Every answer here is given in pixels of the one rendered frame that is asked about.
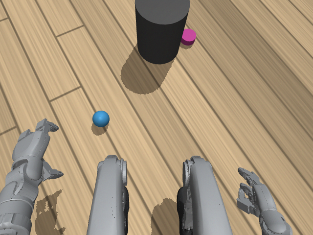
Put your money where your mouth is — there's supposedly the right robot arm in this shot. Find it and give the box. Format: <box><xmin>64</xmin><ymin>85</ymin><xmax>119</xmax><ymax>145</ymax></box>
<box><xmin>259</xmin><ymin>210</ymin><xmax>293</xmax><ymax>235</ymax></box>

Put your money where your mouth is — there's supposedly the left robot hand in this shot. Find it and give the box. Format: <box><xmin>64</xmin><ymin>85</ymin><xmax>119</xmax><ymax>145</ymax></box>
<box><xmin>12</xmin><ymin>118</ymin><xmax>64</xmax><ymax>182</ymax></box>

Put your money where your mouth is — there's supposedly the right robot foot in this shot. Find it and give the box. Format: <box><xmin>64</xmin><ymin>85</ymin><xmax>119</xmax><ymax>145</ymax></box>
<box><xmin>177</xmin><ymin>187</ymin><xmax>193</xmax><ymax>235</ymax></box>

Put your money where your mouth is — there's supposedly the right robot hand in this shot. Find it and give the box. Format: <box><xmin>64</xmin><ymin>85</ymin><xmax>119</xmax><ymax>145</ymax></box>
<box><xmin>237</xmin><ymin>167</ymin><xmax>277</xmax><ymax>218</ymax></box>

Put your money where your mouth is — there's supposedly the left robot arm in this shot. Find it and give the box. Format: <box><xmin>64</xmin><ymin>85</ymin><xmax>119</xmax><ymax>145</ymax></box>
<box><xmin>0</xmin><ymin>156</ymin><xmax>43</xmax><ymax>235</ymax></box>

